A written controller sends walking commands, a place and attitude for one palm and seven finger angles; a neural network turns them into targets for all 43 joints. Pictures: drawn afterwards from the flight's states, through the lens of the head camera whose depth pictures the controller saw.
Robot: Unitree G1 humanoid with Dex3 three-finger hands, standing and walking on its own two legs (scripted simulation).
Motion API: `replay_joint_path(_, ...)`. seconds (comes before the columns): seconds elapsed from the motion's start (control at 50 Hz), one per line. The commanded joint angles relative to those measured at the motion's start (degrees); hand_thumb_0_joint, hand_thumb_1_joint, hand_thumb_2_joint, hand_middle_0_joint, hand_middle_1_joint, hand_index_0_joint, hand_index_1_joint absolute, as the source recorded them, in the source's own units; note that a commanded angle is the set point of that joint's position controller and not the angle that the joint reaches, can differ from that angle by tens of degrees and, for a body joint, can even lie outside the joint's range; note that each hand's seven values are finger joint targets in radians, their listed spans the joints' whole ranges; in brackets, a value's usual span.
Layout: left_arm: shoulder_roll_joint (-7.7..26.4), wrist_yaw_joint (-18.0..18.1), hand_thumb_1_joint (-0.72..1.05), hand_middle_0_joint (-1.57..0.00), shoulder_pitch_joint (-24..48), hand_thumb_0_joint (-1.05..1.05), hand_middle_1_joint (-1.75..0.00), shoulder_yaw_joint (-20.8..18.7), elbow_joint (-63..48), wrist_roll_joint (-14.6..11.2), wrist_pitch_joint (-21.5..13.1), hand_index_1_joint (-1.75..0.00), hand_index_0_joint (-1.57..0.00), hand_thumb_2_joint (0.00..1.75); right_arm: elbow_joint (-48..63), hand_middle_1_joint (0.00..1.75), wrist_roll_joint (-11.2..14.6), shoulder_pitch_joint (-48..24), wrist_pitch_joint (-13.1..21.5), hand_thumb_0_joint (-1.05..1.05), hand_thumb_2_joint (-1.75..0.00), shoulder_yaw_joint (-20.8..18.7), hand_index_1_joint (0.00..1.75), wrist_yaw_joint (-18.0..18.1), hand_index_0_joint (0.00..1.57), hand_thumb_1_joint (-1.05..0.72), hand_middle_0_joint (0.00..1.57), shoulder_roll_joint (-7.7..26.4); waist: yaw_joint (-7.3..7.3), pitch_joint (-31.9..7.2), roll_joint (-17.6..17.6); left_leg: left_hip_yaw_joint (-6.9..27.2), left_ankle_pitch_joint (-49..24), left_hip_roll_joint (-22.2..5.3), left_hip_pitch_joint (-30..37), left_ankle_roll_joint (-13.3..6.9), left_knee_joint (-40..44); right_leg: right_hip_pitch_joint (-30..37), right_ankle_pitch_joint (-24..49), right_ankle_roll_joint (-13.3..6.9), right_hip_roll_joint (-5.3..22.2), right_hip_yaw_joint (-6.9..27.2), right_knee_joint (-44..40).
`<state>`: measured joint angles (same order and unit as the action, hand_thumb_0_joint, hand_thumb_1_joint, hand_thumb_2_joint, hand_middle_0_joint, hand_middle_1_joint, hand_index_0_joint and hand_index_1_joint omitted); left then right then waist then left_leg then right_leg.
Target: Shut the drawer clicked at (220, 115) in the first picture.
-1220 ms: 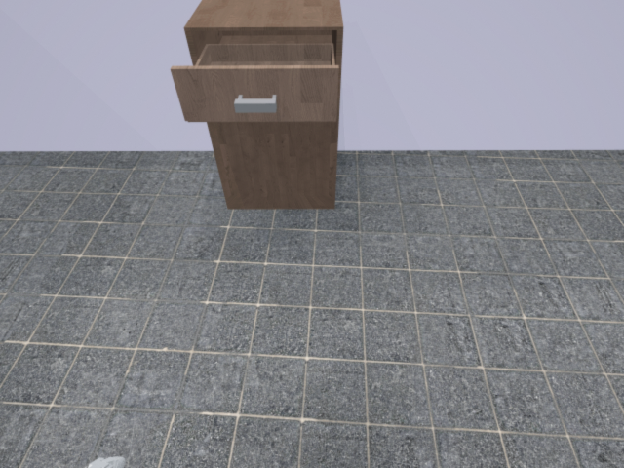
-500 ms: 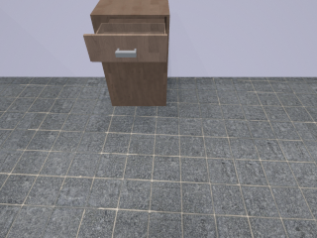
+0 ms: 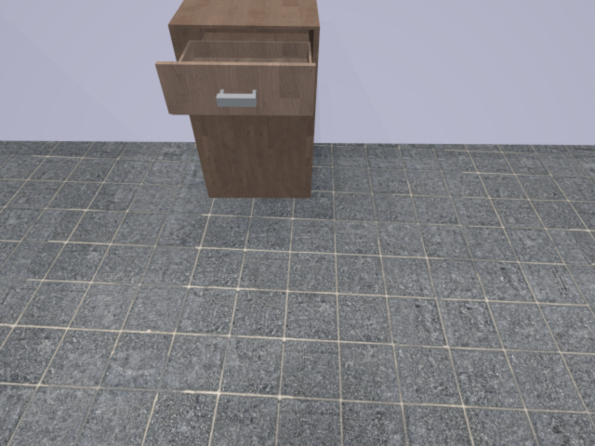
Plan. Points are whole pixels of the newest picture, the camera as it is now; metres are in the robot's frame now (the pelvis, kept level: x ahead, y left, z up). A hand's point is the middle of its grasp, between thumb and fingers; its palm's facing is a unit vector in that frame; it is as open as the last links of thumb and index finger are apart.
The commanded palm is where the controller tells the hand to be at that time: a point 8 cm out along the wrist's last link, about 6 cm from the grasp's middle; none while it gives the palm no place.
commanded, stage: look at it before walking up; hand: left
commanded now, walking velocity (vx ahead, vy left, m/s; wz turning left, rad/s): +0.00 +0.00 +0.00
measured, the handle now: (237, 96) +1.04 +0.24 -0.06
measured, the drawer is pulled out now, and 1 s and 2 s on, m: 0.27 0.27 0.27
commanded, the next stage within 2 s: walk to a spot facing it in 0.22 s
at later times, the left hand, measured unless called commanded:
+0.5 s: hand out of the picture +0.06 +0.23 -0.17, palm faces +0.00 -0.96 -0.27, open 7.4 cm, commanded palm none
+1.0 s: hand (217, 357) +0.31 +0.17 -0.19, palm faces -0.09 -0.97 -0.24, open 7.3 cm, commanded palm none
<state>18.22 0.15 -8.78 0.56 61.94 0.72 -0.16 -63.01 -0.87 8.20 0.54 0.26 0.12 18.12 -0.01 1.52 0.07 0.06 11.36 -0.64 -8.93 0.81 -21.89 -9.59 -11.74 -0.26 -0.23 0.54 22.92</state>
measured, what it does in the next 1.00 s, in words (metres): walks ahead: right foot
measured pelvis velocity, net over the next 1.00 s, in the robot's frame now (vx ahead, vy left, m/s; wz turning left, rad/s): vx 0.19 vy -0.02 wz -0.08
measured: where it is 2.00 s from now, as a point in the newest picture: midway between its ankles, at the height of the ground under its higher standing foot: (309, 368)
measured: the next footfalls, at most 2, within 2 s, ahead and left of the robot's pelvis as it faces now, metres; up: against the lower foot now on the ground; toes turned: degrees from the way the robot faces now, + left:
right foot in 0.98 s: +0.33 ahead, -0.12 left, +0.00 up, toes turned -12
left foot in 1.46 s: +0.48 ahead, +0.10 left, +0.00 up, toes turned +11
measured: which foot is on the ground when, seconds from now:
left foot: down 0.00-0.98, up 1.00-1.00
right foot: down 0.00-0.60, up 0.62-0.96, down 0.98-1.00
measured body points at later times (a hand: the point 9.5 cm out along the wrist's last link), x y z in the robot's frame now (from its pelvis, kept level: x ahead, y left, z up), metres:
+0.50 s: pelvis +0.02 +0.01 -0.01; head +0.01 +0.01 +0.44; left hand +0.06 +0.28 -0.15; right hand +0.07 -0.27 -0.15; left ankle +0.01 +0.13 -0.74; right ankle +0.01 -0.11 -0.74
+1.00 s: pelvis +0.19 -0.02 -0.03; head +0.22 -0.03 +0.41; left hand +0.31 +0.22 -0.17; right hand +0.00 -0.19 -0.17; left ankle +0.02 +0.13 -0.72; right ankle +0.29 -0.11 -0.75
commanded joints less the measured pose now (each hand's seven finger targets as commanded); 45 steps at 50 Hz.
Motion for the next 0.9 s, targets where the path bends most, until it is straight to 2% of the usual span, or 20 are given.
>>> replay_joint_path(0.0, 11.5, 0.6, 0.90, -0.20, 1.8, 0.00, -0.30, -2.3, -3.4, 0.0, -1.5, -0.30, -0.20, 0.90, 3.2, 0.30, 0.3, -1.8, 1.3, 0.00, -0.90, -2.1, 0.30, 0.6, 0.20, -0.90, 0.20, 11.2, 0.07, -2.5, -0.1, 5.3, -5.5, -6.2, 0.8, -2.0, 4.1, -0.3, 3.8, -1.3, 6.5, 5.9, -4.6)
replay_joint_path(0.16, 11.6, 0.7, 0.90, -0.20, 1.6, 0.00, -0.30, -2.3, -3.2, 0.0, -1.6, -0.30, -0.20, 0.90, 3.2, 0.30, 0.4, -2.5, 1.4, 0.00, -0.90, -2.1, 0.30, 0.7, 0.20, -0.90, 0.20, 11.5, 0.04, -3.5, -0.1, 5.0, -9.1, -6.5, 2.3, -2.0, 3.9, 0.9, 8.6, -1.2, 6.6, 5.5, -4.1)
replay_joint_path(0.3, 11.7, 0.6, 0.90, -0.20, 1.7, 0.00, -0.30, -2.3, -3.0, 0.0, -1.5, -0.30, -0.20, 0.90, 2.9, 0.30, 0.4, -2.8, 1.4, 0.00, -0.90, -1.9, 0.30, 0.7, 0.20, -0.90, 0.20, 11.5, -0.10, -2.6, -0.1, 5.0, -8.1, -6.5, 2.0, -2.0, 4.6, 1.0, 7.5, -1.1, 6.7, 5.4, -4.6)
replay_joint_path(0.32, 6.9, 0.8, 0.90, -0.20, -0.6, 0.00, -0.30, -1.4, -1.8, -0.2, -1.0, -0.30, -0.20, 0.90, 1.9, 0.30, 0.1, -0.8, 1.0, 0.00, -0.90, -0.8, 0.30, 0.5, 0.20, -0.90, 0.20, 6.7, -0.10, -4.1, -0.6, 4.2, -5.5, -6.2, 2.2, -1.5, 4.0, 1.8, 4.1, -0.4, 6.8, 4.9, -4.7)
replay_joint_path(0.34, 5.1, 0.8, 0.90, -0.20, -2.8, 0.00, -0.30, -0.9, -1.1, 0.0, -0.5, -0.30, -0.20, 0.90, 1.2, 0.30, -0.1, 0.9, 0.4, 0.00, -0.90, -0.3, 0.30, 0.3, 0.20, -0.90, 0.20, 4.6, -0.31, -3.4, -1.2, 3.3, 1.0, -5.4, 1.5, -1.2, 2.8, 1.0, -3.9, -0.4, 6.5, 5.4, -4.9)
replay_joint_path(0.38, 5.6, 0.3, 0.90, -0.20, -4.7, 0.00, -0.30, -1.4, -0.8, 0.4, 0.1, -0.30, -0.20, 0.90, 1.2, 0.30, -0.5, 2.9, -0.1, 0.00, -0.90, -0.6, 0.30, 0.1, 0.20, -0.90, 0.20, 3.9, -0.49, 1.5, -3.7, 2.3, 14.1, -3.4, -3.9, -1.5, 0.7, -1.7, -18.3, -1.6, 6.7, 8.1, -6.8)
replay_joint_path(0.42, 6.7, 0.0, 0.90, -0.20, -6.7, 0.00, -0.30, -2.2, -1.3, 0.5, 0.3, -0.30, -0.20, 0.90, 1.8, 0.30, -0.7, 3.8, -0.2, 0.00, -0.90, -0.9, 0.30, -0.1, 0.20, -0.90, 0.20, 3.3, -1.06, 5.6, -6.4, 0.5, 17.8, -1.5, -9.0, -1.4, -3.6, -3.5, -25.9, -3.5, 8.0, 11.6, -8.7)
replay_joint_path(0.5, 6.7, 0.0, 0.90, -0.20, -10.2, 0.00, -0.30, -3.8, -2.0, 0.2, -0.7, -0.30, -0.20, 0.90, 3.0, 0.30, -0.5, 6.9, 1.0, 0.00, -0.90, -1.5, 0.30, -0.1, 0.20, -0.90, 0.20, 1.2, -0.34, 5.4, -8.1, -3.0, 13.3, -1.6, -10.1, -1.6, -11.5, -3.2, -25.4, -7.9, 12.5, 16.3, -9.5)
replay_joint_path(0.54, 5.0, -0.1, 0.90, -0.20, -9.1, 0.00, -0.30, -4.0, -2.6, 0.3, -1.1, -0.30, -0.20, 0.90, 2.2, 0.30, -0.3, 10.6, 1.8, 0.00, -0.90, -1.7, 0.30, -0.1, 0.20, -0.90, 0.20, 0.2, 1.54, 5.8, -4.7, -2.9, 11.8, -2.4, -3.6, -2.0, -6.1, -7.4, -18.6, -7.2, 10.1, 11.5, -4.2)
replay_joint_path(0.56, 3.3, -0.3, 0.90, -0.20, -8.2, 0.00, -0.30, -3.8, -3.0, 0.3, -1.1, -0.30, -0.20, 0.90, 1.1, 0.30, -0.3, 13.7, 2.1, 0.00, -0.90, -2.1, 0.30, 0.0, 0.20, -0.90, 0.20, 0.8, 2.66, 6.5, 0.5, 0.9, 12.3, -4.2, 1.5, -3.3, -2.2, -12.1, -15.9, -5.5, 6.0, 6.8, 2.2)
replay_joint_path(0.58, 0.4, -0.6, 0.90, -0.20, -6.2, 0.00, -0.30, -3.4, -4.1, 0.4, -1.1, -0.30, -0.20, 0.90, -0.7, 0.30, -0.7, 19.1, 2.5, 0.00, -0.90, -3.0, 0.30, 0.3, 0.20, -0.90, 0.20, 3.7, 4.96, 7.5, 11.8, 12.2, 14.3, -11.9, 6.6, -6.7, 4.7, -20.2, -14.1, -2.9, 0.2, -0.3, 16.1)
replay_joint_path(0.6, -1.7, -0.4, 0.90, -0.20, -1.3, 0.00, -0.30, -3.0, -6.3, 0.6, -1.9, -0.30, -0.20, 0.90, -2.5, 0.30, -1.0, 26.7, 3.1, 0.00, -0.90, -3.8, 0.30, 1.0, 0.20, -0.90, 0.20, 5.3, 7.50, 9.1, 18.5, 24.7, 5.6, -20.2, 12.6, -11.3, 11.2, -30.9, -19.2, -1.4, -1.8, -4.8, 30.3)
replay_joint_path(0.62, -1.1, -0.3, 0.90, -0.20, 0.5, 0.00, -0.30, -3.4, -7.4, 0.8, -2.4, -0.30, -0.20, 0.90, -3.1, 0.30, -0.7, 28.0, 3.4, 0.00, -0.90, -3.2, 0.30, 1.7, 0.20, -0.90, 0.20, 3.4, 6.58, 10.7, 12.0, 25.5, -5.3, -22.8, 14.7, -14.1, 10.3, -36.0, -18.2, -1.8, 2.0, -0.6, 37.4)
replay_joint_path(0.64, -1.8, -0.6, 0.90, -0.20, 0.6, 0.00, -0.30, -3.6, -6.8, 0.7, -2.7, -0.30, -0.20, 0.90, -2.6, 0.30, -0.5, 26.6, 3.9, 0.00, -0.90, -2.8, 0.30, 1.9, 0.20, -0.90, 0.20, 1.3, 5.28, 10.0, 6.1, 21.7, -12.6, -22.4, 14.8, -14.8, 8.7, -36.8, -15.8, -1.7, 4.5, 0.1, 40.5)
replay_joint_path(0.66, -2.3, -1.1, 0.90, -0.20, 0.1, 0.00, -0.30, -3.6, -6.4, 0.5, -2.8, -0.30, -0.20, 0.90, -2.1, 0.30, -0.3, 25.1, 4.4, 0.00, -0.90, -2.7, 0.30, 2.1, 0.20, -0.90, 0.20, 0.0, 4.22, 8.8, 3.2, 18.3, -16.6, -21.6, 14.4, -14.8, 8.3, -35.6, -14.1, -1.5, 5.8, -0.1, 40.5)
replay_joint_path(0.68, -3.8, -1.4, 0.90, -0.20, -0.7, 0.00, -0.30, -3.6, -6.1, 0.5, -2.5, -0.30, -0.20, 0.90, -1.8, 0.30, -0.5, 23.3, 4.7, 0.00, -0.90, -2.8, 0.30, 2.1, 0.20, -0.90, 0.20, 0.2, 2.75, 7.9, 4.5, 13.8, -15.8, -19.9, 13.0, -13.6, 8.9, -33.8, -12.3, -1.0, 6.5, -0.6, 39.6)
replay_joint_path(0.74, -5.9, -2.1, 0.90, -0.20, 0.5, 0.00, -0.30, -3.3, -6.1, 0.6, -1.6, -0.30, -0.20, 0.90, -2.9, 0.30, -0.3, 24.0, 5.4, 0.00, -0.90, -2.6, 0.30, 2.4, 0.20, -0.90, 0.20, -2.2, 2.15, 8.3, 6.7, 5.4, -16.7, -15.1, 10.7, -11.0, 10.8, -30.9, -5.8, -0.5, 6.3, -4.2, 33.3)
replay_joint_path(0.82, -7.6, -2.4, 0.90, -0.20, 4.2, 0.00, -0.30, -3.3, -7.0, 0.2, -1.8, -0.30, -0.20, 0.90, -4.4, 0.30, -0.5, 24.8, 5.2, 0.00, -0.90, -2.7, 0.30, 2.3, 0.20, -0.90, 0.20, -2.6, 2.30, 8.0, 8.2, -0.8, -21.5, -13.4, 7.9, -9.3, 10.7, -21.5, -0.6, -1.6, 3.8, -8.6, 19.2)
replay_joint_path(0.84, -7.4, -2.3, 0.90, -0.20, 4.1, 0.00, -0.30, -3.4, -6.9, 0.2, -1.7, -0.30, -0.20, 0.90, -4.8, 0.30, -0.4, 24.9, 5.1, 0.00, -0.90, -2.8, 0.30, 2.3, 0.20, -0.90, 0.20, -2.4, 1.86, 8.1, 8.2, -1.3, -24.2, -13.8, 7.0, -9.2, 9.9, -18.7, 0.2, -2.3, 3.2, -8.8, 18.0)
replay_joint_path(0.88, -6.3, -2.0, 0.90, -0.20, -0.4, 0.00, -0.30, -4.0, -5.8, 0.4, -1.9, -0.30, -0.20, 0.90, -4.9, 0.30, -0.3, 23.5, 4.8, 0.00, -0.90, -3.2, 0.30, 2.3, 0.20, -0.90, 0.20, -1.3, -0.83, 5.6, 7.2, -3.0, -34.5, -14.4, 7.0, -8.8, 4.1, -11.5, -0.5, -3.8, 1.2, -9.6, 15.9)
